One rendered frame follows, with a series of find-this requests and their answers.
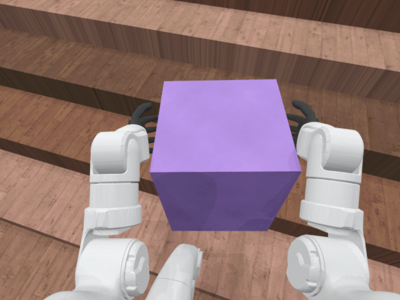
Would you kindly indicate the left robot hand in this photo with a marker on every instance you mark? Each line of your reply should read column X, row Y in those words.
column 136, row 119

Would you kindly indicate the robot left thigh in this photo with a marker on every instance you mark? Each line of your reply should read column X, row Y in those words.
column 175, row 280

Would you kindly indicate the robot left upper arm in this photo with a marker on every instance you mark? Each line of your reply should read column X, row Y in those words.
column 110, row 269

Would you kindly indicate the left robot forearm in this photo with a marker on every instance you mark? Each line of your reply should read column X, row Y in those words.
column 115, row 165

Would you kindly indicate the robot right upper arm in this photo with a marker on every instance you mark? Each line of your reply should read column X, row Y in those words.
column 328, row 268

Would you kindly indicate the carton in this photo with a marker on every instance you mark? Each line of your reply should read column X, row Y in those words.
column 224, row 158

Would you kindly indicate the right robot forearm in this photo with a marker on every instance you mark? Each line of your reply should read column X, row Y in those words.
column 334, row 168

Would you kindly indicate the right robot hand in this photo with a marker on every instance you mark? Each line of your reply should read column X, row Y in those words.
column 307, row 111

